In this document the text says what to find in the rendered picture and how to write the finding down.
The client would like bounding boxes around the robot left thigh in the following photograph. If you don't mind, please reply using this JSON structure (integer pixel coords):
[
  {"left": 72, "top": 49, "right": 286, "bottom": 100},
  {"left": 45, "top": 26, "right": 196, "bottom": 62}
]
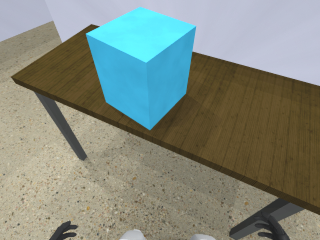
[{"left": 119, "top": 230, "right": 146, "bottom": 240}]

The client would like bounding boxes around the table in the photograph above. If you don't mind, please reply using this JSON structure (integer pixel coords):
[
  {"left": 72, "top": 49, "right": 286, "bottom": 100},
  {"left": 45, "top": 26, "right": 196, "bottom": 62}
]
[{"left": 11, "top": 24, "right": 320, "bottom": 240}]

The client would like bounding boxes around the right robot hand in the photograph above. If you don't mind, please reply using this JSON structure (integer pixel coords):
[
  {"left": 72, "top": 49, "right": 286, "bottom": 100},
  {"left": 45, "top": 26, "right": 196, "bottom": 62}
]
[{"left": 254, "top": 211, "right": 290, "bottom": 240}]

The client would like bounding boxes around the left robot hand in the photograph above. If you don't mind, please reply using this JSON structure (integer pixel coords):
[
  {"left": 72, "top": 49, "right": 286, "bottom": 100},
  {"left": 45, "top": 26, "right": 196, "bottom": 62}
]
[{"left": 49, "top": 220, "right": 78, "bottom": 240}]

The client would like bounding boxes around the carton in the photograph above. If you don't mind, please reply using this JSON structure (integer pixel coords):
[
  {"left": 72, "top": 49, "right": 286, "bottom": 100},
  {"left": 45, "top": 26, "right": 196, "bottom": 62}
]
[{"left": 86, "top": 7, "right": 196, "bottom": 130}]

